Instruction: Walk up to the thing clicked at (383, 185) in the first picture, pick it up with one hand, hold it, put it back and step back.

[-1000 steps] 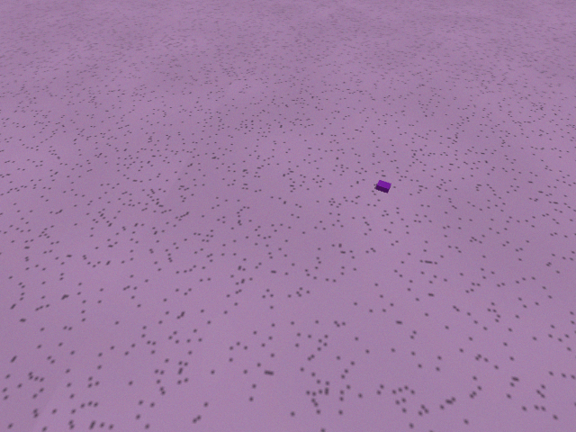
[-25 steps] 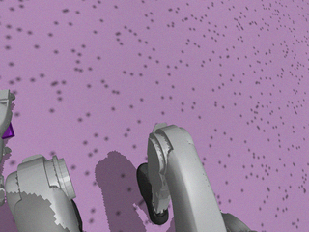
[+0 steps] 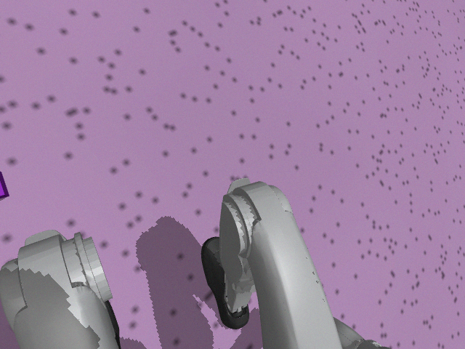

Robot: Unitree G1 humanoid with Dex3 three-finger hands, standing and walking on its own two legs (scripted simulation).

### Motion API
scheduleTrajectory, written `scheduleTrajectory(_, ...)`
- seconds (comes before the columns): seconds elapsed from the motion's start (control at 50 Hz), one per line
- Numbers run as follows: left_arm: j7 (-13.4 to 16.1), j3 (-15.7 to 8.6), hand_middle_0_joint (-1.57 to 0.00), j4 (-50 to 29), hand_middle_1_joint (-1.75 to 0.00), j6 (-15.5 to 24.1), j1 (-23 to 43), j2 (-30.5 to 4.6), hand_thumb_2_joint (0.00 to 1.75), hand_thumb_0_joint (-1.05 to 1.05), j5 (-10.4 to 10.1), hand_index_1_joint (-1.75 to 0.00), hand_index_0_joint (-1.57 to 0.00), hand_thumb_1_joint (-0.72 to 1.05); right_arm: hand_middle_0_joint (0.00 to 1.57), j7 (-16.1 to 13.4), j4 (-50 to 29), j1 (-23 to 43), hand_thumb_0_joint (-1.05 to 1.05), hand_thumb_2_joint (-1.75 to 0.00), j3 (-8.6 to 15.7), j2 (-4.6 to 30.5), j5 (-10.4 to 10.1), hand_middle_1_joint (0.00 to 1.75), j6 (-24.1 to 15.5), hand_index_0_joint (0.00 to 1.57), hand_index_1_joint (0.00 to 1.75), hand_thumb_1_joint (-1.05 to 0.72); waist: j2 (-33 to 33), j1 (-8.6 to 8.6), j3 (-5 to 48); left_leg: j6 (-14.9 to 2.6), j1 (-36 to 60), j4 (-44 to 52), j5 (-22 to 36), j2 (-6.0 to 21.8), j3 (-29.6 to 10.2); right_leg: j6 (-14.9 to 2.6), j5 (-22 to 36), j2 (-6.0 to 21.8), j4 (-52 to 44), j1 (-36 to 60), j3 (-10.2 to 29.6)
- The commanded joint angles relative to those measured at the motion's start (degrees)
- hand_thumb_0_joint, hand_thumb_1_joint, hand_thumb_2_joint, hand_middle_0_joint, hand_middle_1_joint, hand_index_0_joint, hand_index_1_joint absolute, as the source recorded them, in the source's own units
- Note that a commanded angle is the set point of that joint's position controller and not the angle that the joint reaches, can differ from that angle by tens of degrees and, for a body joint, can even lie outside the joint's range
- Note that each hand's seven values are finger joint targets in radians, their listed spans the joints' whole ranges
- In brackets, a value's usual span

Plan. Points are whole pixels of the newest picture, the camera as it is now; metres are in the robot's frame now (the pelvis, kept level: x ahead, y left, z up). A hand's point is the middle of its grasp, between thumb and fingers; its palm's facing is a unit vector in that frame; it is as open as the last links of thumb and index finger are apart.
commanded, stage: close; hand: left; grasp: from above
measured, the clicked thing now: out of the picture +0.40 +0.30 -0.28
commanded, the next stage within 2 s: settle in 2.00 s
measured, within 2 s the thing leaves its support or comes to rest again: neither
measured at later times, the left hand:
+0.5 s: hand out of the picture +0.39 +0.31 -0.26, palm faces -0.48 -0.18 -0.86, open 12.9 cm
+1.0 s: hand out of the picture +0.40 +0.30 -0.24, palm faces -0.36 -0.06 -0.93, open 11.1 cm
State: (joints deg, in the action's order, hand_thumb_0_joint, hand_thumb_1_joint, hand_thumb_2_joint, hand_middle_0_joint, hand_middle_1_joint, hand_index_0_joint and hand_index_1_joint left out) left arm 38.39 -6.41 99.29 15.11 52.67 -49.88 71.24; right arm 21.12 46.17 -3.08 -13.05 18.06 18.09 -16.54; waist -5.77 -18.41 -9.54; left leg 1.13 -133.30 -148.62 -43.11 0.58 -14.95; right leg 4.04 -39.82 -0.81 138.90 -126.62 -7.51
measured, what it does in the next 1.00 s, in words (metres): stands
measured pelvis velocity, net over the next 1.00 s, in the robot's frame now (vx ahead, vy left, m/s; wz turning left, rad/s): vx -0.01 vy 0.00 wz -0.02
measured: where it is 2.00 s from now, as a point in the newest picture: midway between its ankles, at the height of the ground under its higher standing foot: (172, 326)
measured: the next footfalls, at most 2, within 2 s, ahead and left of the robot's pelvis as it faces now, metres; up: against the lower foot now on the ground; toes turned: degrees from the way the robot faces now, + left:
none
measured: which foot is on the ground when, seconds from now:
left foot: down 0.00-1.00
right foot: down 0.00-1.00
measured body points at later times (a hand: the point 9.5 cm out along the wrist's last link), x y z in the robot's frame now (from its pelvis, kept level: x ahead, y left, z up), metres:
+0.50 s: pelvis -0.01 +0.00 +0.00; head +0.26 +0.12 +0.35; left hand +0.42 +0.32 -0.21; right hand +0.05 -0.27 -0.05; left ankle +0.06 +0.13 -0.26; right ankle +0.11 -0.13 -0.26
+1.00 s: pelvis -0.01 +0.00 +0.01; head +0.25 +0.12 +0.35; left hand +0.42 +0.30 -0.19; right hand +0.07 -0.26 -0.05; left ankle +0.06 +0.13 -0.26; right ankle +0.11 -0.13 -0.26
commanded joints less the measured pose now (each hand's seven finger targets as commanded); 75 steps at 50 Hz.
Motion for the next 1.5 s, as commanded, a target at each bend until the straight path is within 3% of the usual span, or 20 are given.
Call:
scheduleTrajectory(0.0,5.38,1.10,-0.07,-3.61,-0.97,3.05,13.14,-7.11,0.95,0.00,0.92,-0.97,-0.07,-0.51,0.20,-0.91,0.03,-10.14,0.00,-0.90,4.60,18.99,0.17,0.30,0.01,0.20,0.30,-0.89,24.46,-4.59,38.34,-1.06,28.17,15.14,17.00,0.98,6.90,-4.62,19.24,-3.57,-11.59,19.96,-8.68)
scheduleTrajectory(0.16,12.10,1.72,-0.18,-2.04,-0.91,-1.05,12.76,-9.63,0.81,0.00,4.44,-0.88,-0.20,-0.30,0.20,-0.85,-0.61,-8.78,0.00,-0.89,6.19,20.45,-0.16,0.30,-0.66,0.20,0.30,-0.88,22.04,-4.60,34.92,-1.34,25.44,16.33,9.80,1.13,7.09,-4.87,12.42,-4.05,-13.85,17.65,-7.86)
scheduleTrajectory(0.22,13.47,0.77,-0.19,-1.74,-0.90,-4.33,14.01,-9.67,0.80,0.00,2.99,-0.87,-0.21,-0.30,0.20,-0.69,-1.19,-7.84,0.00,-0.89,6.83,20.89,-1.03,0.30,-1.51,0.20,0.30,-0.88,22.38,-4.46,33.19,-1.07,24.20,17.62,7.40,1.38,7.03,-4.74,10.10,-3.86,-15.27,17.11,-7.26)
scheduleTrajectory(0.28,11.00,1.56,-0.18,-1.06,-0.91,-7.69,15.35,-8.83,0.79,0.00,0.60,-0.88,-0.20,-0.29,0.20,-0.63,-1.04,-7.75,0.00,-0.89,7.40,20.06,-1.63,0.30,-2.24,0.20,0.30,-0.88,23.18,-4.61,30.99,-1.27,21.60,17.85,4.08,1.40,7.25,-4.82,7.27,-3.50,-15.76,14.84,-6.11)
scheduleTrajectory(0.36,5.55,-3.27,-0.21,2.01,-0.88,-8.86,11.23,-11.14,0.77,0.00,-3.18,-0.86,-0.23,-0.28,0.20,-0.44,-1.46,-10.55,0.00,-0.90,6.52,19.46,-2.36,0.30,-2.68,0.20,0.30,-0.88,22.53,-3.10,34.94,-1.64,22.73,16.51,12.33,1.21,6.73,-4.39,14.96,-2.88,-13.28,17.36,-6.45)
scheduleTrajectory(0.42,2.19,-1.48,-0.23,0.23,-0.89,-6.98,14.18,-10.34,0.73,0.00,-3.35,-0.86,-0.26,-0.23,0.20,-0.68,-1.58,-10.46,0.00,-0.90,5.44,19.46,-1.98,0.30,-2.61,0.20,0.30,-0.88,24.17,-4.98,36.53,-1.26,26.00,16.92,14.90,1.20,5.87,-4.59,17.43,-3.04,-12.04,18.52,-7.47)
scheduleTrajectory(0.46,0.61,-0.76,-0.26,-1.85,-0.87,-4.68,16.02,-11.38,0.71,0.00,-3.53,-0.84,-0.29,-0.21,0.20,-1.08,-1.56,-9.93,0.00,-0.90,5.24,20.23,-2.15,0.30,-2.54,0.20,0.30,-0.89,25.65,-4.76,36.31,-1.08,26.62,17.13,13.55,1.33,5.63,-4.71,16.30,-2.93,-11.70,18.24,-7.92)
scheduleTrajectory(0.52,-0.06,0.61,-0.28,-5.50,-0.85,-0.82,15.77,-11.59,0.69,0.00,-2.70,-0.82,-0.31,-0.20,0.20,-1.26,-1.84,-9.13,0.00,-0.90,4.59,20.21,-1.50,0.30,-2.24,0.20,0.30,-0.89,30.25,-4.48,37.30,-0.54,30.88,17.27,14.20,1.51,5.59,-4.63,16.38,-3.06,-11.10,18.98,-8.68)
scheduleTrajectory(0.58,0.23,3.42,-0.30,-2.81,-0.84,1.07,14.15,-8.24,0.67,0.00,-1.52,-0.81,-0.34,-0.15,0.20,-1.68,-1.74,-8.79,0.00,-0.90,4.03,20.03,-1.41,0.30,-1.03,0.20,0.30,-0.89,25.58,-5.25,35.46,-1.12,26.17,16.46,11.94,1.17,6.30,-4.82,15.23,-3.31,-12.50,19.48,-8.63)
scheduleTrajectory(0.7,6.02,3.93,-0.37,-2.40,-0.75,3.52,12.17,-7.70,0.62,0.00,1.83,-0.72,-0.40,-0.07,0.20,-1.63,-1.48,-9.57,0.00,-0.89,3.81,21.41,-0.14,0.30,-0.77,0.20,0.30,-0.88,23.46,-5.47,33.79,-0.87,28.46,17.35,12.29,1.24,5.27,-4.78,15.26,-3.86,-12.92,18.09,-9.98)
scheduleTrajectory(0.8,12.28,2.11,-0.41,-3.77,-0.68,0.23,11.21,-10.39,0.58,0.00,4.39,-0.65,-0.44,-0.01,0.20,-1.39,-1.63,-8.27,0.00,-0.89,5.09,21.42,-0.37,0.30,-1.36,0.20,0.30,-0.88,22.66,-4.82,33.37,-0.70,27.68,17.35,10.96,1.58,6.15,-4.62,13.43,-4.10,-14.51,18.55,-8.73)
scheduleTrajectory(0.88,15.13,2.56,-0.44,-4.31,-0.64,-4.90,13.80,-8.54,0.53,0.00,2.45,-0.61,-0.47,0.03,0.20,-0.65,-3.31,-6.27,0.00,-0.89,5.33,20.53,-2.04,0.30,-2.12,0.20,0.30,-0.88,24.35,-4.99,31.69,-0.17,26.20,18.33,9.84,1.89,6.94,-4.36,12.70,-3.92,-16.11,18.90,-7.35)
scheduleTrajectory(0.94,12.09,3.03,-0.46,-3.99,-0.63,-8.36,16.76,-7.67,0.51,0.00,-1.43,-0.60,-0.49,0.05,0.20,-0.28,-2.74,-7.88,0.00,-0.89,6.16,20.56,-2.43,0.30,-3.16,0.20,0.30,-0.88,23.76,-6.24,31.51,-0.72,23.66,17.72,6.94,1.81,6.86,-4.39,10.62,-3.61,-16.41,17.08,-6.39)
scheduleTrajectory(1.0,7.00,0.56,-0.48,-1.42,-0.62,-9.03,15.62,-9.37,0.51,0.00,-4.15,-0.59,-0.50,0.05,0.20,-0.03,-2.33,-10.66,0.00,-0.90,6.47,21.01,-2.93,0.30,-3.95,0.20,0.30,-0.89,24.21,-5.72,33.74,-1.12,24.68,16.60,11.75,1.84,5.86,-4.28,15.39,-2.69,-14.11,17.03,-6.73)
scheduleTrajectory(1.04,3.94,-0.81,-0.50,0.43,-0.63,-8.61,13.40,-10.59,0.46,0.00,-4.18,-0.58,-0.54,0.10,0.20,0.05,-1.57,-11.34,0.00,-0.90,4.89,19.83,-2.85,0.30,-3.94,0.20,0.30,-0.89,23.96,-5.10,35.09,-0.98,25.83,16.78,15.01,1.49,5.32,-4.33,17.61,-2.67,-12.67,18.29,-7.62)
scheduleTrajectory(1.18,-1.64,2.44,-0.52,-1.33,-0.65,-2.73,13.16,-10.44,0.44,0.00,-4.06,-0.60,-0.56,0.12,0.20,-1.04,-2.54,-9.23,0.00,-0.90,4.11,20.94,-2.38,0.30,-2.34,0.20,0.30,-0.89,27.47,-4.62,35.66,-0.64,28.02,18.13,13.60,1.50,5.50,-5.01,16.00,-3.50,-12.75,19.60,-8.59)
scheduleTrajectory(1.22,-2.30,4.46,-0.53,-1.35,-0.63,-1.16,12.40,-7.76,0.44,0.00,-3.97,-0.59,-0.57,0.13,0.20,-1.30,-3.08,-9.20,0.00,-0.90,3.35,20.53,-2.25,0.30,-1.84,0.20,0.30,-0.89,25.22,-5.10,33.16,-0.96,25.80,17.95,11.87,1.20,5.88,-4.88,14.94,-3.41,-13.23,19.26,-8.57)
scheduleTrajectory(1.26,-1.06,3.78,-0.56,-2.05,-0.60,0.87,10.73,-8.15,0.44,0.00,-3.49,-0.56,-0.59,0.15,0.20,-1.68,-3.26,-10.03,0.00,-0.90,3.12,20.82,-1.82,0.30,-1.06,0.20,0.30,-0.89,23.48,-4.14,33.95,-1.18,25.49,18.16,11.40,1.16,5.80,-4.84,14.49,-3.80,-14.19,20.04,-8.80)
scheduleTrajectory(1.36,3.25,3.91,-0.63,-3.44,-0.52,3.97,11.52,-8.30,0.36,0.00,-1.55,-0.48,-0.67,0.26,0.20,-2.11,-4.30,-9.12,0.00,-0.89,2.41,20.83,-1.10,0.30,-0.83,0.20,0.30,-0.88,21.18,-4.98,34.28,-1.26,27.02,17.24,11.44,1.29,5.57,-4.62,14.75,-3.96,-13.99,19.95,-9.27)
scheduleTrajectory(1.48,10.79,2.15,-0.69,-6.44,-0.42,1.26,10.40,-11.72,0.29,0.00,2.99,-0.38,-0.73,0.35,0.20,-3.07,-2.08,-8.32,0.00,-0.89,4.67,20.92,-0.73,0.30,-0.71,0.20,0.30,-0.87,22.15,-4.54,33.51,-0.59,27.15,18.13,8.69,1.88,6.48,-4.76,10.99,-4.43,-16.04,19.64,-7.99)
